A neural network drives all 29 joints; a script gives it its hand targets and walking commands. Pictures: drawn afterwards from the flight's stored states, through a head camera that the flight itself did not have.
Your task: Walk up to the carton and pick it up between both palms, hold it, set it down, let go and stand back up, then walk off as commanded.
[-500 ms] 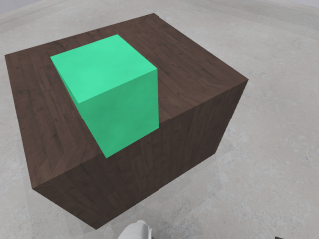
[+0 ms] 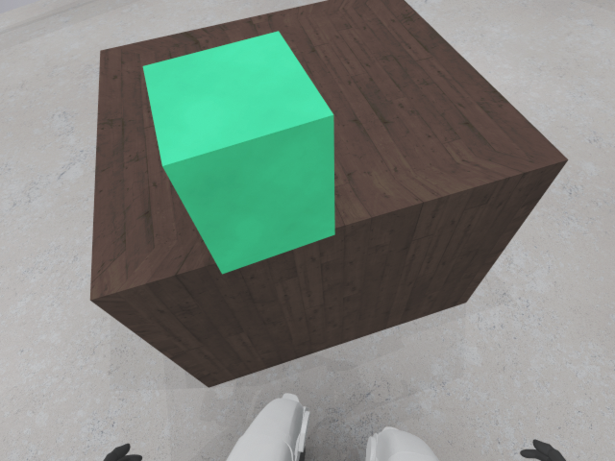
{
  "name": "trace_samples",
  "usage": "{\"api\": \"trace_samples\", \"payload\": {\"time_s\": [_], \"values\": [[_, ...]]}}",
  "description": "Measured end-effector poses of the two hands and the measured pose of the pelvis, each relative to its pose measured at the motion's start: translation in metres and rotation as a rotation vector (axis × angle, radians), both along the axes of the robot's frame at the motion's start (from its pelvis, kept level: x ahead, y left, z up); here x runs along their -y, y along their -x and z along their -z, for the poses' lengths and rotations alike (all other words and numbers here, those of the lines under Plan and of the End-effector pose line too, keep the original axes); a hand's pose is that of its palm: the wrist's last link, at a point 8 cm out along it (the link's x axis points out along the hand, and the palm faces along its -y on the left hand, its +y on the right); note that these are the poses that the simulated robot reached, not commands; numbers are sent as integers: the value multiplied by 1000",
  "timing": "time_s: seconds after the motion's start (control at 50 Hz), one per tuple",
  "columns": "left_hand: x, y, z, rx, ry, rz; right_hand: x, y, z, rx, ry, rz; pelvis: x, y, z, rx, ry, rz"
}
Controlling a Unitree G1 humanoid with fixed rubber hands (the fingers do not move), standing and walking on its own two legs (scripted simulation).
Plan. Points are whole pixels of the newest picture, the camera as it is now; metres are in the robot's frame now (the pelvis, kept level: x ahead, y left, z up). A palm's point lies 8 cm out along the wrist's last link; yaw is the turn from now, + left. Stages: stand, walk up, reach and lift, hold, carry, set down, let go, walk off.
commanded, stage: walk up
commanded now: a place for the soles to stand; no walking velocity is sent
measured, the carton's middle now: (248, 159) +0.52 +0.14 +0.06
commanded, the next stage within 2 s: none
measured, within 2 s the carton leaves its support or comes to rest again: neither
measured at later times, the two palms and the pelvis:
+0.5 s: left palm out of the picture +0.00 +0.35 -0.11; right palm out of the picture +0.07 -0.26 -0.10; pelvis -0.04 +0.04 +0.00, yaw +8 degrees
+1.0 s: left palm out of the picture +0.01 +0.34 -0.10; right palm (526, 438) +0.17 -0.25 -0.10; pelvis +0.02 +0.03 +0.00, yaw +16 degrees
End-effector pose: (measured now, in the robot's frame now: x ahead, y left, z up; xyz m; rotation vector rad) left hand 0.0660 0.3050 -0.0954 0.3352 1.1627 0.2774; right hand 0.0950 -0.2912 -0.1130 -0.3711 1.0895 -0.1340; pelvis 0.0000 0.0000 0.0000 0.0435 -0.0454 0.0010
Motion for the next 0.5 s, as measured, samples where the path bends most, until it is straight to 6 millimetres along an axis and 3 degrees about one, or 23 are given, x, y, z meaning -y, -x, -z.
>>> {"api": "trace_samples", "payload": {"time_s": [0.12,0.26,0.38,0.5], "values": [[14,16,-5,23,-5,-33,12,5,3,-3,-5,-25,8,12,-1,13,-15,-20],[9,37,-1,51,9,-61,8,14,2,-18,8,-48,4,26,1,28,3,-53],[-12,56,6,54,37,-83,-7,19,-4,-34,32,-85,-12,35,3,33,30,-90],[-50,68,10,62,52,-115,-33,24,-11,-56,60,-127,-43,36,4,28,43,-135]]}}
